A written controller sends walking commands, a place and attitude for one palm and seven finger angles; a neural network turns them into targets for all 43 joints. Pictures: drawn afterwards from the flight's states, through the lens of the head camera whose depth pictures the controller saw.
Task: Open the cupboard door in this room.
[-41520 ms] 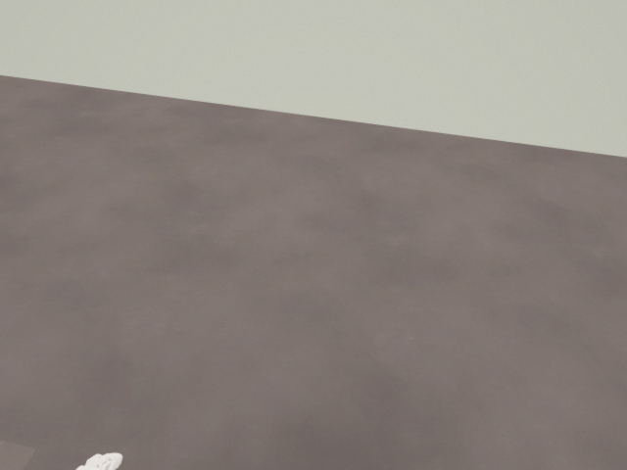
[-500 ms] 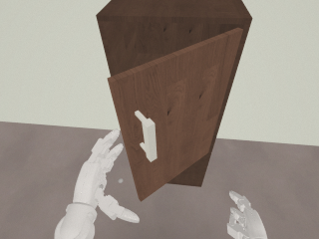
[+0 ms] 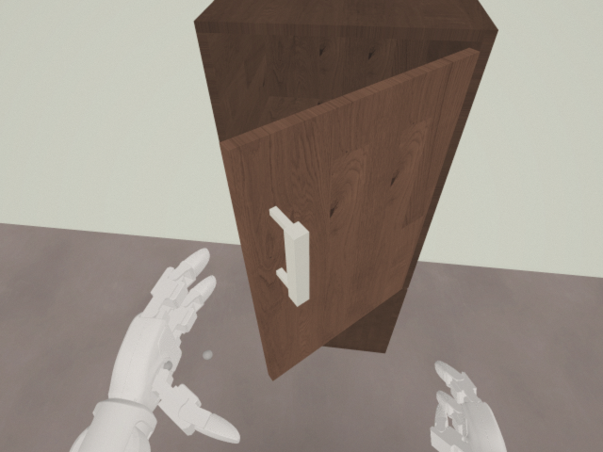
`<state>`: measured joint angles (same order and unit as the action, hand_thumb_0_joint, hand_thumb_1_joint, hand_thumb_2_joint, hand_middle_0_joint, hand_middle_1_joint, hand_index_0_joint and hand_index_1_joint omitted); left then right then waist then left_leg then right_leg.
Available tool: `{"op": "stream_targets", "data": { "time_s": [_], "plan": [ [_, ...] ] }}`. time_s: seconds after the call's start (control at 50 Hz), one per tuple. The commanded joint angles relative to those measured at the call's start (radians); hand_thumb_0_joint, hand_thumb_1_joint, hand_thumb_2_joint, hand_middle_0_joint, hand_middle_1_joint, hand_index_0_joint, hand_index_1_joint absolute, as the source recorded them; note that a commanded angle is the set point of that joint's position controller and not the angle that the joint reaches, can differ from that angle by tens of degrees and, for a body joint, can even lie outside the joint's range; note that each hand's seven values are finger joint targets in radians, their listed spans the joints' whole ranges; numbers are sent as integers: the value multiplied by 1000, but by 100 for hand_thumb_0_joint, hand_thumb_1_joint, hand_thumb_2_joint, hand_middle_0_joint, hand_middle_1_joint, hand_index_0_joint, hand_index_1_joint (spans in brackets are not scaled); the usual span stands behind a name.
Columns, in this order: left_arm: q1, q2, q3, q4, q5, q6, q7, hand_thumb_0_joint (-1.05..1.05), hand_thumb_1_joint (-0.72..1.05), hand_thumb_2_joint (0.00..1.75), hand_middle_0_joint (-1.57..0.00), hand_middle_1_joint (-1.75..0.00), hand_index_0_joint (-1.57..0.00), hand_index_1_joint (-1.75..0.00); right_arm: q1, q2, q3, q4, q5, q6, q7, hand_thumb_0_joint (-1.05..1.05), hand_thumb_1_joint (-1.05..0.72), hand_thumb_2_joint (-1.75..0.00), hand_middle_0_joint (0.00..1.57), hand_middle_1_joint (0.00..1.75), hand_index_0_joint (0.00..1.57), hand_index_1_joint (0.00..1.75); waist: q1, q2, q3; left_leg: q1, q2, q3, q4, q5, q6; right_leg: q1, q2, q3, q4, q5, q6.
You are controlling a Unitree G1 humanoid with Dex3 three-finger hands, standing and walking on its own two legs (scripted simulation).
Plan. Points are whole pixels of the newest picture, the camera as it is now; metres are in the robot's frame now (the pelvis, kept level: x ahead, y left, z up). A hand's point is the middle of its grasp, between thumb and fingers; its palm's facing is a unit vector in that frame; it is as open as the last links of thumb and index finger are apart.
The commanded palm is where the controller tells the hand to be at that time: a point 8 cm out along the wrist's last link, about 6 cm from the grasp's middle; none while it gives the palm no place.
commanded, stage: draw the hand back to the body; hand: left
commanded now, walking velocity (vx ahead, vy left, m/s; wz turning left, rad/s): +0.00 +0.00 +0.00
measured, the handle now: (288, 257) +0.34 +0.05 +0.10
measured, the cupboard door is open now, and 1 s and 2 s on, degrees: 43 43 43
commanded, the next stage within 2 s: step back with the hand held close in 1.42 s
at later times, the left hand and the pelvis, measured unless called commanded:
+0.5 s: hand (127, 337) +0.20 +0.20 +0.14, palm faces +0.21 -0.94 -0.28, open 15.3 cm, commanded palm +0.15 +0.24 +0.16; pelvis +0.01 +0.01 +0.02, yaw +0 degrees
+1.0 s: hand (57, 307) +0.20 +0.26 +0.17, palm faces +0.42 -0.81 -0.40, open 9.6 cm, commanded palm +0.15 +0.30 +0.19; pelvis +0.01 +0.01 +0.03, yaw -1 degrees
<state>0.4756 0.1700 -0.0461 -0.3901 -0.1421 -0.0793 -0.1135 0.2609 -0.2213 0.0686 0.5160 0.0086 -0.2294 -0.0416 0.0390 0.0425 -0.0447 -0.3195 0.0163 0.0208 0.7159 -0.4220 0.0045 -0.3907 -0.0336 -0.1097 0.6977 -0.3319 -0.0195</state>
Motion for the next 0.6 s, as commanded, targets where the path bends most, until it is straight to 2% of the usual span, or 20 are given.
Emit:
{"op": "stream_targets", "data": {
  "time_s": [0.0,0.06,0.08,0.16,0.2,0.22,0.26,0.28,0.32,0.34,0.36,0.38,0.4,0.44,0.46,0.54,0.58],
  "plan": [
    [-81,71,104,-258,-46,-50,-16,0,-50,30,-15,-30,-15,-30,-119,-93,-42,-177,15,-64,-15,0,-90,-90,20,30,20,30,10,-23,-85,-44,-27,-46,-136,241,5,150,23,49,-113,204,-2],
    [-86,84,111,-258,-58,-33,-41,0,-50,30,-15,-30,-15,-30,-120,-102,-42,-169,18,-69,-18,0,-90,-90,20,30,20,30,5,-40,-79,-30,-24,-52,-142,244,4,152,27,42,-118,205,0],
    [-92,71,97,-273,-61,-29,-50,0,-50,30,-15,-30,-15,-30,-124,-101,-40,-172,19,-72,-17,0,-90,-90,20,30,20,30,3,-26,-79,-21,-25,-52,-147,251,4,154,26,39,-118,215,0],
    [-37,134,182,-261,-74,5,-68,0,-50,30,-15,-30,-15,-30,-127,-106,-43,-158,19,-69,-21,0,-90,-90,20,30,20,30,23,-43,-87,-15,-27,-54,-152,280,4,186,26,38,-126,246,-1],
    [-78,125,181,-276,-84,16,-77,0,-50,30,-15,-30,-15,-30,-134,-106,-39,-161,23,-65,-24,0,-90,-90,20,30,20,30,13,-27,-56,-11,-27,-53,-163,263,3,173,27,34,-138,227,1],
    [-93,132,191,-288,-89,19,-78,0,-50,30,-15,-30,-15,-30,-134,-107,-38,-160,22,-65,-25,0,-90,-90,20,30,20,30,15,-9,-65,-1,-27,-55,-166,267,2,178,28,34,-141,229,0],
    [-94,162,225,-294,-96,19,-79,0,-43,33,-15,-30,-15,-30,-138,-111,-40,-151,23,-69,-28,0,-90,-90,20,30,20,30,19,-25,-71,11,-27,-58,-171,277,2,192,30,33,-147,233,-2],
    [-86,152,227,-293,-104,22,-84,0,-40,34,-15,-30,-15,-30,-143,-107,-37,-156,24,-70,-28,0,-90,-90,20,30,20,30,21,-18,-71,16,-27,-59,-177,274,2,190,30,29,-150,230,-1],
    [-95,172,252,-287,-114,28,-97,0,-32,37,-16,-30,-16,-30,-144,-111,-37,-148,26,-72,-30,0,-90,-90,20,30,20,30,20,-24,-64,21,-26,-58,-182,278,1,199,32,29,-160,237,0],
    [-130,287,259,-385,37,-19,49,0,-29,39,-16,-30,-16,-30,-141,-99,-45,-142,1,-64,-46,0,-90,-90,20,30,20,30,33,-28,-50,11,-17,-44,-225,270,12,253,20,64,-205,214,-3],
    [-62,246,261,-311,55,-16,115,0,-26,40,-16,-30,-16,-30,-135,-86,-43,-120,-8,-61,-54,0,-90,-90,20,30,20,30,25,-38,16,14,-16,-40,-234,237,8,228,15,66,-240,169,-5],
    [-39,189,214,-297,69,-15,143,0,-22,42,-16,-30,-16,-30,-145,-88,-39,-114,-13,-51,-50,0,-90,-90,20,30,20,30,18,-20,42,28,-13,-43,-250,245,10,230,14,62,-251,173,-4],
    [-33,184,214,-283,80,-21,165,0,-18,43,-16,-30,-16,-30,-145,-87,-41,-106,-12,-42,-46,0,-90,-90,20,30,20,30,16,1,38,47,-9,-40,-260,263,9,241,13,60,-257,183,-4],
    [-46,191,214,-283,98,-36,191,0,-12,47,-16,-30,-16,-30,-155,-90,-44,-98,-16,-29,-42,0,-90,-90,20,30,20,30,15,12,27,82,-6,-38,-284,276,9,263,13,58,-273,187,-3],
    [-55,217,234,-271,106,-43,205,0,-8,48,-16,-30,-16,-30,-158,-96,-47,-87,-19,-24,-44,0,-90,-90,20,30,20,30,18,11,31,90,-5,-37,-295,281,10,277,12,58,-286,189,-5],
    [-41,231,264,-289,120,-66,228,0,6,54,-17,-30,-17,-30,-172,-92,-53,-80,-23,-13,-43,0,-90,-90,20,30,20,30,24,3,-9,141,-2,-33,-333,323,12,328,14,60,-304,220,-4],
    [-45,247,284,-291,123,-72,236,0,13,57,-17,-30,-17,-30,-179,-93,-54,-70,-25,-9,-43,0,-90,-90,20,30,20,30,24,29,3,148,-3,-36,-348,345,9,341,13,59,-311,239,-5]
  ]
}}
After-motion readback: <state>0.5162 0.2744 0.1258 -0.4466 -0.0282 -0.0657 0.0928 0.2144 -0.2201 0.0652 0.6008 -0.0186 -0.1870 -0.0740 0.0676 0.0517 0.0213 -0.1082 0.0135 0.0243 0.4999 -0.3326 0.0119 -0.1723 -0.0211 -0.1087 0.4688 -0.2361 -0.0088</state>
